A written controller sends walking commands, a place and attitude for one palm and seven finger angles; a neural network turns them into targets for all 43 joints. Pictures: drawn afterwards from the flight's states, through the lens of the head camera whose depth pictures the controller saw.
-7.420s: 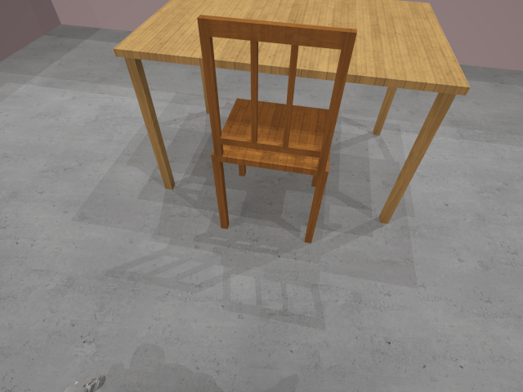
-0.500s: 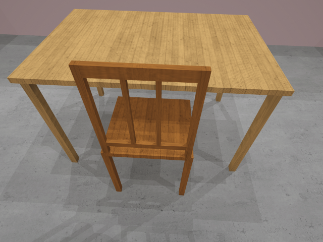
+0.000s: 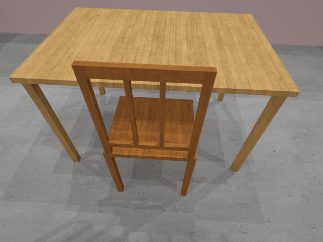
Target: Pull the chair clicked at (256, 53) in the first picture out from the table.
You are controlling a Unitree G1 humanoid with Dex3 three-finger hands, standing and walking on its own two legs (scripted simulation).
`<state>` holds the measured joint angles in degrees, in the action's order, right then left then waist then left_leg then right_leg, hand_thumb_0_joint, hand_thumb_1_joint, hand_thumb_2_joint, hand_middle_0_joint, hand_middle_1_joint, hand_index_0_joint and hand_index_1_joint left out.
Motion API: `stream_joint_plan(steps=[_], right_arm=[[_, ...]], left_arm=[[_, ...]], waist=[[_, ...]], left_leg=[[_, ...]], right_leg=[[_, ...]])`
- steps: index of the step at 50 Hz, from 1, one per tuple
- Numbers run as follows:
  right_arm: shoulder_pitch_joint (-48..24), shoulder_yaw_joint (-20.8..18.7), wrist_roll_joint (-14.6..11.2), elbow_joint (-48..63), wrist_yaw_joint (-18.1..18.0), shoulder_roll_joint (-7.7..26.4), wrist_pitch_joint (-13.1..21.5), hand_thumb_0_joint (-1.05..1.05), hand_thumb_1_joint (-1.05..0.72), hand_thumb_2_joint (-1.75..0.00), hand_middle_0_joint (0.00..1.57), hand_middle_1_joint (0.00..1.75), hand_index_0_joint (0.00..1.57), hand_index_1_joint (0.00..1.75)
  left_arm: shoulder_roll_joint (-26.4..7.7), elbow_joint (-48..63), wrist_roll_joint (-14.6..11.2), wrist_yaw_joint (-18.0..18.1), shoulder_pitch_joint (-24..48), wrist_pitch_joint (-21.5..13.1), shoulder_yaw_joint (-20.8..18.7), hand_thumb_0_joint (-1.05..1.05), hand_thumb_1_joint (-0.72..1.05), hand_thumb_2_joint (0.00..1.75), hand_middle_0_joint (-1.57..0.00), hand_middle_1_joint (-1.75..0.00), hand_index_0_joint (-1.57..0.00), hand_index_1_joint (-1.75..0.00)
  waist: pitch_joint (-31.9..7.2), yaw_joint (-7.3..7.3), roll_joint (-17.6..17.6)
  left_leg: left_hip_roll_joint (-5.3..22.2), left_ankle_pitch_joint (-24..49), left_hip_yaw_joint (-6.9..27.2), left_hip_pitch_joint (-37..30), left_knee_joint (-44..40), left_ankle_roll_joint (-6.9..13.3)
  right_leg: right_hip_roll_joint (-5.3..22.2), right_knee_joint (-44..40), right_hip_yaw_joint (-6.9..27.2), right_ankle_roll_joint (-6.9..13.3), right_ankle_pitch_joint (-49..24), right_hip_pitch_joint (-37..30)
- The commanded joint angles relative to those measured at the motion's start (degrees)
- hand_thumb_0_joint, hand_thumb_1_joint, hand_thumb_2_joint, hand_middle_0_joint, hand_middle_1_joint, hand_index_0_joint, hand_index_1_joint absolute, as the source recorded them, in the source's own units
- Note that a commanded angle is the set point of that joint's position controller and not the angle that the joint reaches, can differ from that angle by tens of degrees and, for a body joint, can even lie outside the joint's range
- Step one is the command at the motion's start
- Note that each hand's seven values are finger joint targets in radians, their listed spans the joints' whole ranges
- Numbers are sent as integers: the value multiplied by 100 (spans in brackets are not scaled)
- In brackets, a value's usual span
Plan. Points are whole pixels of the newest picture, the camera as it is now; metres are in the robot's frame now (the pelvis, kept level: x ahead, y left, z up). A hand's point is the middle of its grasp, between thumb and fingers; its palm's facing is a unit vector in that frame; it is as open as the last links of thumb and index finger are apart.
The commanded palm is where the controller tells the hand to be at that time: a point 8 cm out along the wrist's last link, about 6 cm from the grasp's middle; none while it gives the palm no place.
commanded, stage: look again from close up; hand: left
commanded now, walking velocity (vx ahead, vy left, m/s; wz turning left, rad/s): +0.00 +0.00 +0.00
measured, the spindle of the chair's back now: (132, 116) +0.53 +0.14 -0.06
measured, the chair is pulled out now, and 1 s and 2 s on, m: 0.00 0.00 0.00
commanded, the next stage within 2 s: shuffle to correct the standing spot in 0.74 s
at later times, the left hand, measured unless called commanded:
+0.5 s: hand out of the picture +0.04 +0.19 -0.17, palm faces +0.04 -0.97 -0.22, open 7.4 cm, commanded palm none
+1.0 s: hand out of the picture -0.03 +0.20 -0.18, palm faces +0.02 -0.98 -0.18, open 7.4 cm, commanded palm none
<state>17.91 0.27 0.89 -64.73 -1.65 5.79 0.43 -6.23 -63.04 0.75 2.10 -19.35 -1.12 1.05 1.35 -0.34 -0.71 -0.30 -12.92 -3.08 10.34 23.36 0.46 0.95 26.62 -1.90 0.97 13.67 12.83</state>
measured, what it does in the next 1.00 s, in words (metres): stands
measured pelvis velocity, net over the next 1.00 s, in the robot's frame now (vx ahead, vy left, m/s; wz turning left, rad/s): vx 0.00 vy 0.03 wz -0.01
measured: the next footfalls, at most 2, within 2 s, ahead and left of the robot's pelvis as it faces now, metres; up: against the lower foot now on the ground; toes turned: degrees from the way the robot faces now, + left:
left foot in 1.46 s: +0.15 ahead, +0.09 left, +0.00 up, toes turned +5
right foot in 1.70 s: +0.13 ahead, -0.14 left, +0.00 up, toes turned -2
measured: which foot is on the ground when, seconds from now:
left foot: down 0.00-1.00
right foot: down 0.00-1.00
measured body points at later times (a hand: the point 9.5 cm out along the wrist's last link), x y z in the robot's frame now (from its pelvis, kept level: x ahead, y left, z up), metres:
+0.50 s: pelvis +0.00 +0.01 -0.01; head +0.01 +0.01 +0.44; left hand +0.04 +0.24 -0.16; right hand +0.07 -0.22 -0.16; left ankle +0.00 +0.11 -0.74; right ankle +0.01 -0.11 -0.74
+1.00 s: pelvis +0.00 +0.03 +0.00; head +0.01 +0.03 +0.45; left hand -0.03 +0.25 -0.16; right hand -0.01 -0.19 -0.16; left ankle -0.01 +0.11 -0.74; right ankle +0.00 -0.11 -0.74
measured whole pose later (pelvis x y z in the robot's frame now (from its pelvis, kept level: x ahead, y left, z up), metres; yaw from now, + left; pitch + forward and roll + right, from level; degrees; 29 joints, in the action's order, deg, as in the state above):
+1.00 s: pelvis +0.00 +0.03 +0.00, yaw +0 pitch -1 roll +1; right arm 15.1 -1.1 0.8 -65.8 -0.7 8.0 -0.4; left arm -8.6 -64.0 1.5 1.8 -19.0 0.1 0.0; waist 2.0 -0.1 -1.1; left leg -2.2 -13.7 -4.0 9.3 24.1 2.8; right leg 2.9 27.6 -1.1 -0.7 15.4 11.9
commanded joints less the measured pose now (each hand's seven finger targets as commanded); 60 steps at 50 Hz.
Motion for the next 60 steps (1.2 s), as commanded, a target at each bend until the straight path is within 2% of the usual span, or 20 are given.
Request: stream_joint_plan(steps=[1, 2, 4, 7, 9, 13, 14, 16, 24, 29, 39, 42, 44, 47, 49, 51, 55, 57, 59, 60], right_arm=[[-263, -292, 18, 651, 24, 728, 200, 0, -90, -90, 20, 30, 20, 30], [-90, -263, -13, 643, 8, 627, 173, 0, -90, -90, 20, 30, 20, 30], [-13, -236, -6, 652, 23, 597, 103, 0, -90, -90, 20, 30, 20, 30], [-23, -262, -12, 647, 27, 719, 72, 0, -90, -90, 20, 30, 20, 30], [-31, -227, 1, 643, 43, 754, 65, 0, -90, -90, 20, 30, 20, 30], [-155, -259, -12, 662, 19, 940, 109, 0, -90, -90, 20, 30, 20, 30], [-168, -215, -10, 645, 33, 911, 112, 0, -90, -90, 20, 30, 20, 30], [-283, -237, -14, 653, 31, 971, 107, 0, -90, -90, 20, 30, 20, 30], [-516, -198, -32, 579, 63, 981, 53, 0, -90, -90, 20, 30, 20, 30], [-521, -195, -37, 469, 63, 987, 74, 0, -90, -90, 20, 30, 20, 30], [-407, -160, -68, 210, 53, 943, 59, 0, -90, -90, 20, 30, 20, 30], [-325, -158, -68, 152, 49, 930, 71, 0, -90, -90, 20, 30, 20, 30], [-223, -172, -52, 73, 46, 920, 59, 0, -90, -90, 20, 30, 20, 30], [-133, -268, -18, 77, 38, 1075, 1, 0, -90, -90, 20, 30, 20, 30], [-101, -330, -20, 109, 24, 1135, -7, 0, -90, -90, 20, 30, 20, 30], [-43, -376, -11, 122, 3, 1156, 8, 0, -90, -90, 20, 30, 20, 30], [115, -380, -9, 106, -30, 1020, 69, 0, -90, -90, 20, 30, 20, 30], [140, -372, -6, 102, -40, 926, 98, 0, -90, -90, 20, 30, 20, 30], [87, -343, -26, 138, -45, 793, 129, 0, -90, -90, 20, 30, 20, 30], [54, -313, -23, 175, -49, 686, 152, 0, -90, -90, 20, 30, 20, 30]], left_arm=[[-818, 495, 58, 93, -370, -93, -138, 0, 90, 90, -20, -30, -20, -30], [-815, 540, 19, 87, -350, -106, -101, 0, 90, 90, -20, -30, -20, -30], [-884, 565, 5, 83, -306, -114, -130, 0, 90, 90, -20, -30, -20, -30], [-857, 584, 13, 81, -127, -100, -167, 0, 90, 90, -20, -30, -20, -30], [-852, 598, 17, 85, -103, -86, -163, 0, 90, 90, -20, -30, -20, -30], [-932, 613, 22, 85, -79, -80, -233, 0, 90, 90, -20, -30, -20, -30], [-918, 606, 15, 89, -121, -80, -209, 0, 90, 90, -20, -30, -20, -30], [-980, 619, 6, 87, -53, -75, -237, 0, 90, 90, -20, -30, -20, -30], [-1013, 604, 17, 66, 97, -36, -221, 0, 90, 90, -20, -30, -20, -30], [-992, 505, 14, 58, 65, -46, -222, 0, 90, 90, -20, -30, -20, -30], [-886, 229, 14, 53, -39, -18, -180, 0, 90, 90, -20, -30, -20, -30], [-822, 157, 10, 55, -120, -24, -166, 0, 90, 90, -20, -30, -20, -30], [-765, 85, 32, 31, -187, -12, -149, 0, 90, 90, -20, -30, -20, -30], [-654, 97, 92, -17, -245, 54, -173, 0, 90, 90, -20, -30, -20, -30], [-620, 124, 129, -56, -303, 77, -199, 0, 90, 90, -20, -30, -20, -30], [-537, 141, 136, -89, -365, 79, -225, 0, 90, 90, -20, -30, -20, -30], [-510, 144, 104, -126, -488, 33, -264, 0, 90, 90, -20, -30, -20, -30], [-539, 123, 94, -130, -621, 6, -303, 0, 90, 90, -20, -30, -20, -30], [-630, 72, 73, -124, -791, -23, -343, 0, 90, 90, -20, -30, -20, -30], [-696, 8, 71, -104, -937, -49, -376, 0, 90, 90, -20, -30, -20, -30]], waist=[[-30, 12, 277], [-254, 46, 371], [-423, 102, 169], [-29, 149, -122], [57, 117, -225], [17, 65, -24], [-145, 16, 71], [-122, 23, 55], [153, -10, -5], [-62, -9, 51], [270, -9, 90], [184, -4, 130], [333, 22, 78], [586, 47, 396], [737, 23, 486], [748, 17, 436], [634, 15, 408], [560, -22, 294], [476, -89, -192], [376, -127, -583]], left_leg=[[479, 433, 665, 484, 113, 108], [393, 360, 646, 357, 195, 90], [330, 262, 577, 194, 389, 98], [332, 328, 553, 366, 454, 81], [393, 475, 578, 341, 332, 116], [484, 1179, 616, 295, 328, 141], [497, 1345, 584, 169, 281, 144], [488, 1339, 583, 158, 305, 122], [485, 640, 599, 181, -45, 122], [509, 754, 599, -2, -133, 132], [543, 241, 669, 105, -488, 126], [535, 245, 684, 52, -521, 133], [585, -719, 777, 126, -774, 162], [852, -2130, 1182, 417, -1261, 286], [1053, -2526, 1388, 534, -1434, 419], [1168, -2449, 1468, 519, -1361, 512], [1101, -1731, 1265, 317, -982, 533], [979, -1330, 1027, 408, -646, 489], [680, -767, 585, 634, -21, 393], [408, -460, 197, 895, 555, 289]], right_leg=[[467, -172, 574, 241, -165, 259], [546, -280, 600, 244, -182, 117], [594, -444, 810, 267, -58, 130], [632, -511, 745, 243, -17, 336], [535, -428, 666, 209, -276, 263], [509, -85, 454, 144, -1217, 46], [503, -69, 439, 132, -1328, -113], [530, -41, 407, 108, -1426, -109], [492, -325, 466, 34, -692, -1], [503, -345, 431, 6, -813, -143], [483, -536, 404, -36, -414, -93], [503, -520, 406, -39, -489, -134], [406, -540, 289, -54, 128, -43], [203, -131, -6, -63, 755, 235], [123, 126, -167, -51, 806, 367], [122, 280, -173, -24, 681, 450], [195, 143, -64, 60, 371, 426], [281, 24, 85, 134, 217, 227], [425, -210, 439, 256, -56, -141], [653, -377, 797, 392, -463, -518]])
